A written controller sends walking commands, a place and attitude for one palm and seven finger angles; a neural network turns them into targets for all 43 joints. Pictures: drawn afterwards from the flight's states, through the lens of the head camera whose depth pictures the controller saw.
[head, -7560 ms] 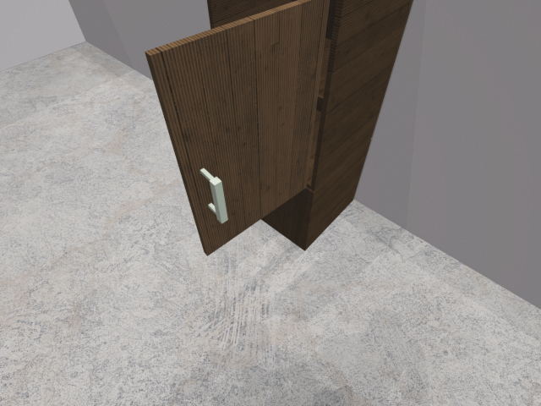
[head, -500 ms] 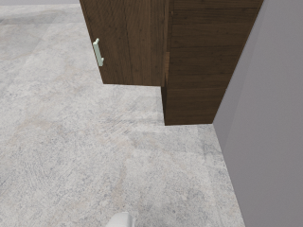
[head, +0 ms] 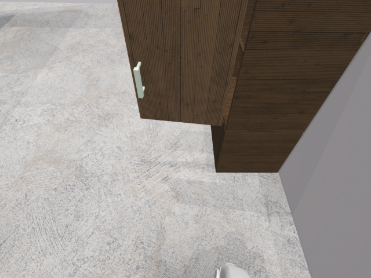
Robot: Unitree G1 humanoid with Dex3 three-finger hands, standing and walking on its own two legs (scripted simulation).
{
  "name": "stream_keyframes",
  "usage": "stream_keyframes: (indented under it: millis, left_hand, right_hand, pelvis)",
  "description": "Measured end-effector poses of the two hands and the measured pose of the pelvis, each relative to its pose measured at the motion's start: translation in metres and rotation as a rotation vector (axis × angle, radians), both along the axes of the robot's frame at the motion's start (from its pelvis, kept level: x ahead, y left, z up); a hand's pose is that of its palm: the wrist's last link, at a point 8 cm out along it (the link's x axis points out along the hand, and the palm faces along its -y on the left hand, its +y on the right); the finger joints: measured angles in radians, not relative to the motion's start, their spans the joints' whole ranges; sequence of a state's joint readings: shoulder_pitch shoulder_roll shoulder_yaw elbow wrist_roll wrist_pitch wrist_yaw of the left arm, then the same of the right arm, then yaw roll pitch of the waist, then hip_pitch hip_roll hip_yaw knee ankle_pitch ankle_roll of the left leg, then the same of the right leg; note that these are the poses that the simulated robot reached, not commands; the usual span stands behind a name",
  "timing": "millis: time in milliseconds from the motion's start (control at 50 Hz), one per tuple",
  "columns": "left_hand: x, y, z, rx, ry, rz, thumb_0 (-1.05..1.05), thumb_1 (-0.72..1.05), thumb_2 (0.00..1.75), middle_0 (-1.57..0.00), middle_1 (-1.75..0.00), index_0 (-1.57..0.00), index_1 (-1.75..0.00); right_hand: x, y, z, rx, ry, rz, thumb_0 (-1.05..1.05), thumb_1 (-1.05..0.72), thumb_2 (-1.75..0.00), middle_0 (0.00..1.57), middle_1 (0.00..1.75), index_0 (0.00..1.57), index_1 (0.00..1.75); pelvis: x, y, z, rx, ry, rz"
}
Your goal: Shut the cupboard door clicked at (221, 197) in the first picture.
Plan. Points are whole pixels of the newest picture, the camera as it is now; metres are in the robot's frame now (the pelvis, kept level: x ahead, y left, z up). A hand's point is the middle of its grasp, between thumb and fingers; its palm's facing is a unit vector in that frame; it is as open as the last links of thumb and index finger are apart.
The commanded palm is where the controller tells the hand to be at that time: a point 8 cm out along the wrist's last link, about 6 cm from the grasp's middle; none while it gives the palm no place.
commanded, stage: take the last steps up to it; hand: left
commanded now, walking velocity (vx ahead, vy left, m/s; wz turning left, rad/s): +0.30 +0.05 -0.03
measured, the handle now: (140, 80) +0.82 +0.24 -0.09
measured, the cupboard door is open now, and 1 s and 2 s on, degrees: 83 83 83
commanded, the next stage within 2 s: come to a stop and stand still in 0.76 s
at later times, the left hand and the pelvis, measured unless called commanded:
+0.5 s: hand (114, 265) +0.17 +0.19 -0.17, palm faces +0.07 -0.98 -0.21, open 7.2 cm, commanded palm none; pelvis +0.19 +0.00 +0.00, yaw +0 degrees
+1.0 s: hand (132, 174) +0.43 +0.20 -0.17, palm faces -0.04 -0.97 -0.22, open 7.3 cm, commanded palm none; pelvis +0.34 +0.02 -0.01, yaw -2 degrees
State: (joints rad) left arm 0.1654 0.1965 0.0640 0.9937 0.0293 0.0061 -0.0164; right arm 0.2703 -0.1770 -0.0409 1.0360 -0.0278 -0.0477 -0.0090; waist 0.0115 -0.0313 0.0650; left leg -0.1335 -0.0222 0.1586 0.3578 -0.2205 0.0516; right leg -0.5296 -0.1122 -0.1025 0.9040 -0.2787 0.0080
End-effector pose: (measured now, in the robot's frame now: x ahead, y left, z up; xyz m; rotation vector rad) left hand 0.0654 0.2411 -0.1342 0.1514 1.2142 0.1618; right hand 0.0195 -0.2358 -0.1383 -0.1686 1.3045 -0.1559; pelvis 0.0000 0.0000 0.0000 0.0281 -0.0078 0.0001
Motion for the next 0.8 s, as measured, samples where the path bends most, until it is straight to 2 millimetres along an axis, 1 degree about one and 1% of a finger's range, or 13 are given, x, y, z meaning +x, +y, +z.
stream_keyframes:
  millis: [80,140,180,220,260,300,420,520,580,620,660,720,800]
  left_hand:
    - [0.073,-0.009,0.01,0.014,-0.093,-0.064,0.0,0.91,0.9,-0.2,-0.29,-0.2,-0.3]
    - [0.121,-0.021,0.01,0.026,-0.146,-0.107,0.0,0.91,0.9,-0.2,-0.29,-0.2,-0.3]
    - [0.142,-0.028,0.008,0.031,-0.176,-0.119,0.0,0.91,0.9,-0.2,-0.29,-0.2,-0.3]
    - [0.149,-0.033,0.008,0.026,-0.174,-0.112,0.0,0.91,0.9,-0.2,-0.29,-0.2,-0.3]
    - [0.146,-0.037,0.008,0.018,-0.138,-0.093,0.0,0.91,0.9,-0.2,-0.29,-0.2,-0.3]
    - [0.138,-0.039,0.007,0.005,-0.083,-0.073,0.0,0.91,0.9,-0.2,-0.29,-0.2,-0.3]
    - [0.115,-0.016,0.004,0.015,0.061,0.017,-0.02,0.95,0.9,-0.2,-0.29,-0.21,-0.3]
    - [0.096,0.003,-0.008,-0.014,0.204,0.078,-0.01,0.93,0.9,-0.2,-0.29,-0.21,-0.3]
    - [0.094,0.017,-0.025,-0.037,0.284,0.094,0.0,0.92,0.9,-0.2,-0.29,-0.21,-0.3]
    - [0.105,0.025,-0.032,-0.039,0.318,0.077,0.0,0.92,0.9,-0.2,-0.29,-0.2,-0.3]
    - [0.127,0.031,-0.032,-0.035,0.308,0.06,0.0,0.91,0.9,-0.2,-0.29,-0.2,-0.3]
    - [0.175,0.035,-0.025,-0.033,0.23,0.038,0.0,0.91,0.9,-0.2,-0.29,-0.2,-0.3]
    - [0.244,0.032,-0.012,-0.029,0.1,0.002,0.0,0.91,0.9,-0.2,-0.29,-0.2,-0.3]
  right_hand:
    - [-0.014,-0.001,-0.008,0.027,0.096,-0.052,0.0,-0.93,-0.89,0.2,0.3,0.21,0.3]
    - [-0.018,-0.004,-0.018,0.049,0.162,-0.089,0.0,-0.92,-0.89,0.2,0.3,0.21,0.3]
    - [-0.014,-0.007,-0.025,0.062,0.2,-0.105,0.0,-0.91,-0.89,0.2,0.3,0.2,0.3]
    - [-0.002,-0.01,-0.024,0.065,0.217,-0.11,0.0,-0.91,-0.89,0.2,0.3,0.2,0.3]
    - [0.02,-0.012,-0.019,0.061,0.207,-0.112,0.01,-0.91,-0.89,0.2,0.3,0.2,0.3]
    - [0.047,-0.014,-0.013,0.057,0.174,-0.106,0.01,-0.91,-0.89,0.2,0.3,0.2,0.3]
    - [0.146,-0.007,0.0,0.051,0.046,-0.045,0.01,-0.91,-0.9,0.2,0.3,0.2,0.3]
    - [0.24,0.014,0.005,0.036,-0.073,0.032,0.01,-0.91,-0.9,0.2,0.3,0.2,0.3]
    - [0.292,0.027,-0.001,0.002,-0.167,0.063,0.0,-0.91,-0.9,0.2,0.3,0.2,0.3]
    - [0.31,0.035,-0.002,-0.016,-0.202,0.057,0.0,-0.91,-0.9,0.2,0.3,0.2,0.3]
    - [0.318,0.042,0.0,-0.017,-0.202,0.047,0.0,-0.91,-0.89,0.2,0.3,0.2,0.3]
    - [0.316,0.051,0.0,-0.004,-0.156,0.033,0.0,-0.91,-0.89,0.2,0.3,0.2,0.3]
    - [0.309,0.045,0.0,-0.01,-0.081,-0.001,-0.01,-0.94,-0.89,0.21,0.3,0.21,0.3]
  pelvis:
    - [0.031,-0.005,-0.002,0.012,-0.002,-0.007]
    - [0.057,-0.015,-0.01,0.018,-0.007,-0.015]
    - [0.072,-0.02,-0.016,0.005,-0.015,-0.013]
    - [0.084,-0.022,-0.013,-0.005,-0.021,-0.008]
    - [0.098,-0.023,-0.008,-0.011,-0.017,-0.008]
    - [0.112,-0.023,-0.002,-0.014,-0.007,-0.009]
    - [0.155,-0.014,0.006,-0.013,0.009,-0.007]
    - [0.197,0.008,0.001,-0.021,-0.001,-0.006]
    - [0.224,0.028,-0.015,-0.047,-0.003,-0.022]
    - [0.235,0.035,-0.02,-0.031,-0.012,-0.033]
    - [0.245,0.039,-0.018,-0.022,-0.012,-0.041]
    - [0.261,0.043,-0.011,-0.019,-0.005,-0.04]
    - [0.282,0.044,-0.004,-0.017,0.003,-0.038]
